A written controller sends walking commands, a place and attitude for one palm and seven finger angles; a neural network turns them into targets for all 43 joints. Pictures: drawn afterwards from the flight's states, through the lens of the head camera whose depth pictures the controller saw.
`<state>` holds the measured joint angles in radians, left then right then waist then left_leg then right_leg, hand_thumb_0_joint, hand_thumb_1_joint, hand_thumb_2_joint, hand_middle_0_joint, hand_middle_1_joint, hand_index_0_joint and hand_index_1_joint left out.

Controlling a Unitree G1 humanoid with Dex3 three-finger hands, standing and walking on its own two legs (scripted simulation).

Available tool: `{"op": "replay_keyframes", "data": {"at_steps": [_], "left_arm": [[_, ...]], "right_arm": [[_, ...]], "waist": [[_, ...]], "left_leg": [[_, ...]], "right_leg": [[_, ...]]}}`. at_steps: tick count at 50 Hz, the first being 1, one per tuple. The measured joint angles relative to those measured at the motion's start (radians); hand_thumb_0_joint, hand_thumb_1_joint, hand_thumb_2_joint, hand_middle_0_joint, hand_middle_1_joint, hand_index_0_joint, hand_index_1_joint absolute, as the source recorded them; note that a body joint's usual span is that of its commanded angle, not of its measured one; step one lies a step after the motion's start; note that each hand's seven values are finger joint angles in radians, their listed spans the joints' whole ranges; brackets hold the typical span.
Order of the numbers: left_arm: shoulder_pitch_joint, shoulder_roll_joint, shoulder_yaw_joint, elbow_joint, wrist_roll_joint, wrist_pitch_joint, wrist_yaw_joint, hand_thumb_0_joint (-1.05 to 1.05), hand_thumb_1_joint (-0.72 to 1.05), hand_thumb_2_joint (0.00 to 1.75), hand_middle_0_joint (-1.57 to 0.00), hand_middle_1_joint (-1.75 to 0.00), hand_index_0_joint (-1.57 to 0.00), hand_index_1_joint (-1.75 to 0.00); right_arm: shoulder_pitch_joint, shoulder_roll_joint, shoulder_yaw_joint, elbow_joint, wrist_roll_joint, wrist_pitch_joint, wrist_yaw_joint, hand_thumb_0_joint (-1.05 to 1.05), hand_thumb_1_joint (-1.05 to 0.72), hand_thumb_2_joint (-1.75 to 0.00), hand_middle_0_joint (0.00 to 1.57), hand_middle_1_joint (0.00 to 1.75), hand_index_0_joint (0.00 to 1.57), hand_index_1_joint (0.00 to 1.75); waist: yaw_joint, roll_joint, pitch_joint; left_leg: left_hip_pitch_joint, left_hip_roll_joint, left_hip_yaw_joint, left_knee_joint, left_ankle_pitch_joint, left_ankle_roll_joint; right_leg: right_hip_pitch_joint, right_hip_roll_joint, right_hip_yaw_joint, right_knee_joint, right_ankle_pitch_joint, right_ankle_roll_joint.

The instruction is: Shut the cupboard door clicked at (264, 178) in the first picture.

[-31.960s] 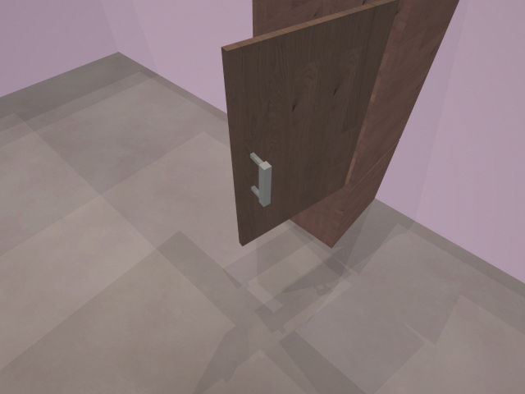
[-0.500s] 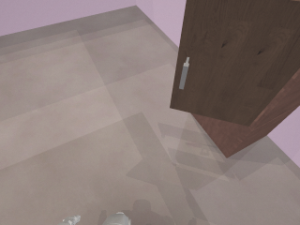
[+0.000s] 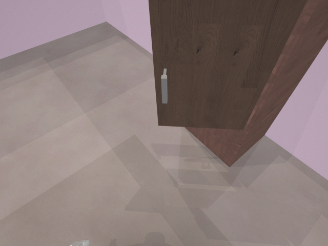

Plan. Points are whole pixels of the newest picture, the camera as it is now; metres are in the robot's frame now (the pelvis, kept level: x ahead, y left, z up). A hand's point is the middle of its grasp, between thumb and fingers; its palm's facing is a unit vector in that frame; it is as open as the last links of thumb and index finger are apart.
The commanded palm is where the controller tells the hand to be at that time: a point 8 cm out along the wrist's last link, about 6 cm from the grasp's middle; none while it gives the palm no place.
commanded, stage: take the last steps up to it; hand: left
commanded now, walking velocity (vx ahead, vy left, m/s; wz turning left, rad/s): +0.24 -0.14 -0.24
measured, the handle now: (164, 86) +0.66 +0.03 -0.04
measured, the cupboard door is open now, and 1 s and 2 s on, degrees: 46 46 46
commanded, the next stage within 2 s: come to a stop and stand still in 0.56 s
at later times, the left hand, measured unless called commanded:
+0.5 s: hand (111, 233) +0.18 +0.17 -0.16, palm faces -0.10 -0.98 -0.16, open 7.4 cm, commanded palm none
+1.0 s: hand (146, 200) +0.27 +0.08 -0.16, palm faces -0.06 -0.97 -0.23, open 7.3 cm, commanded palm none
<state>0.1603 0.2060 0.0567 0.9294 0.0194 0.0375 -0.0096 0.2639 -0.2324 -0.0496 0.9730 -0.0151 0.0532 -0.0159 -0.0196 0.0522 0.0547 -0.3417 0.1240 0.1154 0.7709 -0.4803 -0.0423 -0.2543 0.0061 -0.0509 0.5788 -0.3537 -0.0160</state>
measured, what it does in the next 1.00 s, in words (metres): walks ahead: left foot, then right foot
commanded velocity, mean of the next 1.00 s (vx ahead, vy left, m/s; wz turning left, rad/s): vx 0.04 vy -0.01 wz -0.08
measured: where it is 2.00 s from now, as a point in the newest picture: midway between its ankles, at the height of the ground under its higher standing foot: outside the picture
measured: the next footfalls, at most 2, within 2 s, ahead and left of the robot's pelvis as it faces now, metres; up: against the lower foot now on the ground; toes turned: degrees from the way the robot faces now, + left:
left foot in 0.26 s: +0.11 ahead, +0.11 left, +0.00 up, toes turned +5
right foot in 0.66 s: +0.21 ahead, -0.22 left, +0.00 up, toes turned -13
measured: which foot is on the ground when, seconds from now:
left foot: up 0.00-0.24, down 0.26-0.66, up 0.68-1.00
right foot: down 0.00-0.26, up 0.28-0.64, down 0.66-1.00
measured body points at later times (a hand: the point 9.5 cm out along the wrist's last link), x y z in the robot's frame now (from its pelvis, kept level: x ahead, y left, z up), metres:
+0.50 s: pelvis +0.09 -0.02 +0.02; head +0.12 +0.00 +0.47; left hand +0.18 +0.22 -0.14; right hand +0.05 -0.26 -0.12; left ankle +0.07 +0.11 -0.73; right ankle +0.08 -0.18 -0.65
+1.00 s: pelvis +0.18 -0.10 +0.01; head +0.22 -0.11 +0.46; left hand +0.27 +0.13 -0.14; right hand +0.24 -0.36 -0.13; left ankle +0.20 +0.00 -0.68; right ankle +0.17 -0.21 -0.73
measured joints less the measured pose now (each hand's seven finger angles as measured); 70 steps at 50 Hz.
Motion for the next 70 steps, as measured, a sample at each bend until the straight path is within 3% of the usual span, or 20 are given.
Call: {"op": "replay_keyframes", "data": {"at_steps": [3,5,8,12,13,16,18,21,24,29,32,34,36,38,46,52,56,59,63,70], "left_arm": [[0.027,-0.023,-0.005,0.013,-0.001,-0.010,0.008,0.00,0.91,0.90,-0.20,-0.30,-0.20,-0.30],[0.047,-0.027,-0.007,0.027,0.000,-0.012,0.011,0.00,0.91,0.90,-0.20,-0.30,-0.20,-0.30],[0.071,-0.025,-0.007,0.049,0.003,-0.015,0.008,0.00,0.91,0.90,-0.20,-0.30,-0.20,-0.30],[0.099,-0.014,0.002,0.076,0.001,-0.011,0.000,0.00,0.90,0.90,-0.20,-0.30,-0.20,-0.30],[0.112,-0.013,0.004,0.079,-0.003,-0.009,-0.003,0.01,0.90,0.90,-0.20,-0.30,-0.20,-0.30],[0.118,0.004,0.012,0.098,0.002,0.013,-0.011,0.01,0.91,0.90,-0.20,-0.30,-0.20,-0.30],[0.106,0.013,0.017,0.104,0.010,0.023,-0.021,0.01,0.91,0.90,-0.20,-0.30,-0.20,-0.30],[0.075,0.023,0.024,0.089,0.011,0.023,-0.032,0.01,0.91,0.90,-0.20,-0.30,-0.20,-0.30],[0.042,0.028,0.026,0.066,0.007,0.018,-0.034,0.01,0.91,0.90,-0.20,-0.30,-0.20,-0.30],[-0.014,0.028,0.019,0.047,0.004,0.012,-0.034,0.01,0.91,0.90,-0.20,-0.30,-0.19,-0.30],[-0.032,0.028,0.015,0.040,0.004,-0.005,-0.037,0.01,0.91,0.90,-0.19,-0.30,-0.19,-0.30],[-0.036,0.026,0.012,0.037,0.006,-0.035,-0.030,0.00,0.91,0.90,-0.20,-0.30,-0.20,-0.30],[-0.046,-0.004,0.000,0.045,0.000,-0.057,-0.012,0.00,0.91,0.90,-0.20,-0.30,-0.20,-0.30],[-0.042,-0.028,-0.016,0.057,-0.003,-0.063,0.005,0.00,0.91,0.90,-0.20,-0.30,-0.20,-0.30],[-0.020,-0.056,-0.018,0.070,-0.001,-0.043,0.046,-0.01,0.93,0.90,-0.20,-0.30,-0.20,-0.30],[0.001,-0.024,-0.003,0.062,0.008,-0.020,0.049,0.00,0.92,0.90,-0.20,-0.30,-0.20,-0.30],[0.026,0.006,0.002,0.057,0.000,-0.002,0.049,0.00,0.91,0.90,-0.20,-0.30,-0.20,-0.30],[0.032,0.034,0.006,0.054,-0.005,0.020,0.055,0.00,0.91,0.90,-0.20,-0.30,-0.20,-0.30],[0.046,0.048,0.011,0.062,-0.008,0.026,0.045,0.00,0.91,0.90,-0.20,-0.30,-0.20,-0.30],[0.068,0.040,0.008,0.083,-0.007,0.040,0.025,0.00,0.91,0.90,-0.20,-0.30,-0.20,-0.30]], "right_arm": [[-0.009,-0.010,-0.005,0.022,-0.002,0.010,-0.002,0.00,-0.90,-0.90,0.20,0.29,0.20,0.30],[-0.009,-0.007,-0.004,0.020,-0.004,0.003,0.004,0.01,-0.91,-0.90,0.20,0.29,0.20,0.30],[-0.012,0.005,-0.003,0.009,-0.007,-0.009,0.012,0.01,-0.91,-0.90,0.20,0.29,0.19,0.30],[-0.015,0.023,0.007,-0.007,-0.008,-0.040,0.009,0.01,-0.91,-0.90,0.20,0.29,0.19,0.30],[-0.010,0.022,0.011,-0.014,-0.010,-0.055,0.008,0.00,-0.91,-0.90,0.20,0.29,0.20,0.30],[-0.009,0.039,0.024,-0.018,-0.023,-0.082,-0.002,0.00,-0.90,-0.90,0.20,0.29,0.20,0.30],[0.012,0.047,0.031,-0.021,-0.024,-0.088,-0.008,0.00,-0.90,-0.90,0.20,0.29,0.20,0.30],[0.048,0.055,0.038,-0.004,-0.023,-0.093,-0.015,0.00,-0.90,-0.90,0.20,0.29,0.20,0.30],[0.081,0.059,0.038,0.024,-0.021,-0.092,-0.013,0.00,-0.90,-0.90,0.20,0.29,0.20,0.30],[0.114,0.057,0.021,0.061,-0.023,-0.075,-0.002,0.00,-0.90,-0.90,0.20,0.30,0.20,0.30],[0.132,0.050,0.009,0.081,-0.020,-0.060,0.005,0.00,-0.90,-0.90,0.20,0.30,0.20,0.30],[0.140,0.042,0.004,0.095,-0.011,-0.049,0.010,0.00,-0.90,-0.90,0.20,0.30,0.20,0.30],[0.101,0.021,0.000,0.104,-0.001,-0.028,0.005,0.00,-0.90,-0.90,0.20,0.30,0.20,0.30],[0.061,0.012,0.002,0.100,0.005,-0.026,-0.003,0.01,-0.90,-0.90,0.20,0.29,0.20,0.30],[-0.077,0.018,0.003,0.029,0.009,-0.003,0.002,0.00,-0.91,-0.90,0.19,0.29,0.19,0.29],[-0.164,0.025,-0.004,-0.033,0.009,0.005,0.013,0.00,-0.91,-0.90,0.19,0.29,0.19,0.29],[-0.169,0.026,0.005,-0.061,0.004,-0.023,0.016,0.00,-0.91,-0.90,0.19,0.29,0.19,0.29],[-0.169,0.047,0.024,-0.061,-0.005,-0.028,0.005,0.00,-0.91,-0.90,0.20,0.29,0.19,0.30],[-0.148,0.067,0.043,-0.056,-0.006,-0.032,-0.013,0.00,-0.90,-0.90,0.20,0.29,0.20,0.30],[-0.092,0.081,0.042,-0.011,-0.008,-0.033,-0.014,0.00,-0.90,-0.90,0.20,0.30,0.20,0.30]], "waist": [[0.003,0.003,-0.006],[0.002,-0.011,-0.014],[0.005,-0.037,-0.025],[0.015,-0.069,-0.033],[0.017,-0.067,-0.040],[0.010,-0.099,-0.040],[0.003,-0.103,-0.041],[0.002,-0.098,-0.031],[0.002,-0.085,-0.019],[-0.021,-0.060,0.004],[-0.035,-0.048,0.011],[-0.029,-0.047,0.009],[-0.027,-0.011,0.033],[-0.023,-0.005,0.044],[0.021,-0.031,0.024],[0.046,-0.061,0.026],[0.050,-0.073,0.015],[0.060,-0.103,0.027],[0.056,-0.101,0.025],[0.029,-0.076,0.006]], "left_leg": [[-0.087,-0.038,-0.046,0.226,-0.031,-0.009],[-0.115,-0.044,-0.039,0.259,0.001,-0.016],[-0.111,-0.045,-0.022,0.170,0.032,-0.018],[-0.022,-0.053,-0.003,-0.098,0.124,-0.010],[0.013,-0.051,-0.008,-0.185,0.161,-0.001],[0.019,-0.045,0.021,-0.148,0.169,0.049],[0.054,-0.036,0.034,-0.180,0.161,0.052],[0.119,-0.021,0.044,-0.272,0.191,0.035],[0.172,-0.002,0.054,-0.342,0.209,0.020],[0.222,0.036,0.069,-0.359,0.182,-0.023],[0.227,0.064,0.069,-0.293,0.121,-0.058],[0.179,0.069,0.040,-0.142,0.020,-0.039],[0.087,0.039,-0.047,0.076,-0.073,-0.009],[0.016,-0.008,-0.075,0.202,-0.062,-0.001],[-0.114,-0.118,-0.074,0.188,0.026,-0.016],[-0.095,-0.125,-0.087,0.065,0.061,-0.010],[0.014,-0.103,-0.089,-0.181,0.240,0.028],[0.016,-0.115,-0.074,-0.165,0.196,0.075],[0.037,-0.110,-0.071,-0.233,0.239,0.081],[0.046,-0.085,-0.067,-0.309,0.300,0.071]], "right_leg": [[0.029,0.006,0.009,-0.047,0.025,-0.011],[0.054,0.007,0.016,-0.088,0.042,-0.015],[0.079,0.010,0.022,-0.124,0.048,-0.018],[0.091,0.021,0.033,-0.096,0.012,-0.011],[0.076,0.031,0.038,-0.056,-0.014,-0.010],[-0.044,0.029,0.053,0.255,-0.132,-0.013],[-0.133,0.019,0.043,0.439,-0.097,-0.004],[-0.232,-0.011,0.038,0.543,0.000,0.016],[-0.284,-0.043,0.037,0.494,0.062,0.032],[-0.261,-0.075,0.005,0.229,0.106,0.039],[-0.177,-0.062,-0.023,0.056,0.142,0.032],[-0.138,-0.053,-0.024,0.006,0.134,0.011],[-0.135,-0.032,-0.038,0.046,0.094,-0.001],[-0.102,-0.025,-0.041,0.012,0.096,-0.006],[-0.012,-0.028,-0.052,-0.108,0.127,-0.014],[-0.007,-0.055,-0.058,-0.087,0.109,0.007],[-0.044,-0.066,-0.058,0.014,0.047,0.034],[-0.109,-0.031,0.033,0.235,-0.147,0.035],[-0.156,0.013,0.093,0.444,-0.127,0.048],[-0.081,-0.008,0.079,0.327,-0.117,0.051]]}}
